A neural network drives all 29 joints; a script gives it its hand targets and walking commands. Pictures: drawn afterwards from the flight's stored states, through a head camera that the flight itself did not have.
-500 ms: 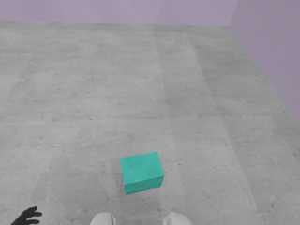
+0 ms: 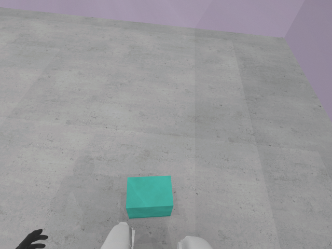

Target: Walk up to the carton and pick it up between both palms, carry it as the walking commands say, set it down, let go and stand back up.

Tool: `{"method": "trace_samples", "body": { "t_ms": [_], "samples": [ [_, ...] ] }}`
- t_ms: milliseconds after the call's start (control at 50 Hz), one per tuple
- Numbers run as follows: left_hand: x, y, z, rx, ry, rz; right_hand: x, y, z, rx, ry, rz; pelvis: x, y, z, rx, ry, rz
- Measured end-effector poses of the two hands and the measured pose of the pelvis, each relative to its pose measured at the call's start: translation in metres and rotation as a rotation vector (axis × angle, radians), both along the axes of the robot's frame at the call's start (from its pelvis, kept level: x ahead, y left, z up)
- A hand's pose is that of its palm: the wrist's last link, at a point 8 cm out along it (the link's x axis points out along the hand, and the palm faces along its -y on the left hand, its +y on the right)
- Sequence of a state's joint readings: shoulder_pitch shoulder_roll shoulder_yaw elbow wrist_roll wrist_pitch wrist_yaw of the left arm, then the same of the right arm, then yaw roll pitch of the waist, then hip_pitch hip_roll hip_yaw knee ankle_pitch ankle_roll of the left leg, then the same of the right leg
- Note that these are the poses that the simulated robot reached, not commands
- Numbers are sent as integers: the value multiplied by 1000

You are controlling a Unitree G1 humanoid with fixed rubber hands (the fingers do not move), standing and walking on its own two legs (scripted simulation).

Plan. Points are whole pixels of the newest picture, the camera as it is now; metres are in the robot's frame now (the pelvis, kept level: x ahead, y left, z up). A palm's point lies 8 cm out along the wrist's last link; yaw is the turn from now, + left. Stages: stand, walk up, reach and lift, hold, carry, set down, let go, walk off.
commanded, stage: walk up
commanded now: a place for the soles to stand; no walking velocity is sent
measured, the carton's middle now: (149, 197) +0.44 +0.05 -0.62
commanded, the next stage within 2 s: none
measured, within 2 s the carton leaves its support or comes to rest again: neither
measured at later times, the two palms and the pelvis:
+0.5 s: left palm out of the picture +0.09 +0.33 -0.08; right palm out of the picture +0.14 -0.34 -0.07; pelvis +0.00 -0.01 +0.00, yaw +4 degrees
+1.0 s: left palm out of the picture +0.09 +0.35 -0.08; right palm out of the picture +0.13 -0.32 -0.07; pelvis -0.01 +0.01 +0.00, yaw +4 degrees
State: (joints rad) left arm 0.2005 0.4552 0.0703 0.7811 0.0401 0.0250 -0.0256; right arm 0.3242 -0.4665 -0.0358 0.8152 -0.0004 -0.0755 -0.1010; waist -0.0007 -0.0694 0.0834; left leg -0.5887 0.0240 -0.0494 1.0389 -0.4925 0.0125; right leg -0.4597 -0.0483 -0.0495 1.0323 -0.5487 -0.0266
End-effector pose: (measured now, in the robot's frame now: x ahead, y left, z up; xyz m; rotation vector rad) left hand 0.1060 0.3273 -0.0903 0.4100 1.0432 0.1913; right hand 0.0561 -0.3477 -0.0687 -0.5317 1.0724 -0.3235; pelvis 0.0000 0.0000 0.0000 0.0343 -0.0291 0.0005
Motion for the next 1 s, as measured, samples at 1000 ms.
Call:
{"method": "trace_samples", "body": {
  "t_ms": [1000],
  "samples": [
    [-19, 20, 14, 24, -73, 60, 69, 26, 2, 56, -103, 116, -10, 10, 3, -20, -7, 74]
  ]
}}
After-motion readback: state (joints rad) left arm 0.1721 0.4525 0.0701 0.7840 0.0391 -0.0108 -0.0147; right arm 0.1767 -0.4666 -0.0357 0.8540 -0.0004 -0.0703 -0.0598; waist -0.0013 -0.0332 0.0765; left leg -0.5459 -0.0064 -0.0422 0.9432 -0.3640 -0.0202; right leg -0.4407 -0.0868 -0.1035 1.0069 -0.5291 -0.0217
